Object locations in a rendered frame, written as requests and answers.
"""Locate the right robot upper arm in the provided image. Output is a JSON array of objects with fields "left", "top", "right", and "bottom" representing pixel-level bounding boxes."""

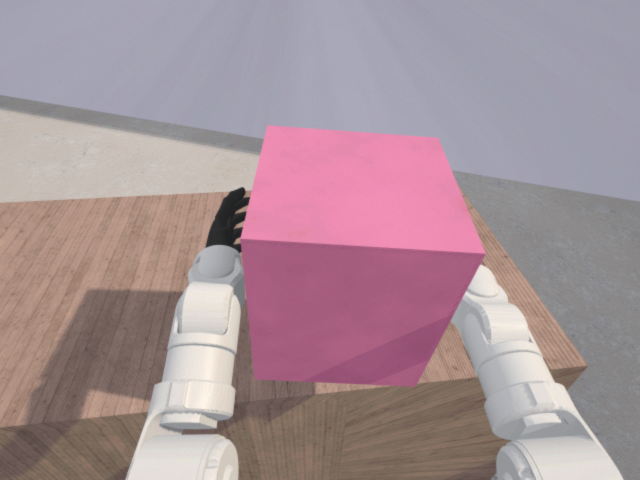
[{"left": 496, "top": 435, "right": 621, "bottom": 480}]

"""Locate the left robot upper arm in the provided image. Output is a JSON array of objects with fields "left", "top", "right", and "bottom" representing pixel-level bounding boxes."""
[{"left": 128, "top": 434, "right": 238, "bottom": 480}]

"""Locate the left robot hand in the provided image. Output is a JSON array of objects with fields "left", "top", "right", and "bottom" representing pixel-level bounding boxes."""
[{"left": 205, "top": 187, "right": 250, "bottom": 253}]

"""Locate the pedestal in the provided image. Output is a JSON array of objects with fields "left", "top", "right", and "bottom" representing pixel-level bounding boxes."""
[{"left": 0, "top": 184, "right": 588, "bottom": 480}]

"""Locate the robot left forearm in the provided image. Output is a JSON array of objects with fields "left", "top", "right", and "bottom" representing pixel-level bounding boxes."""
[{"left": 125, "top": 245, "right": 245, "bottom": 480}]

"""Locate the carton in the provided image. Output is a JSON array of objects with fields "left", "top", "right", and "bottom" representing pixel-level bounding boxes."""
[{"left": 240, "top": 125, "right": 486, "bottom": 387}]

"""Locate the robot right forearm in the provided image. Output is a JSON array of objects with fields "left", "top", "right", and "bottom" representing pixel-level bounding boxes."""
[{"left": 451, "top": 265, "right": 624, "bottom": 480}]

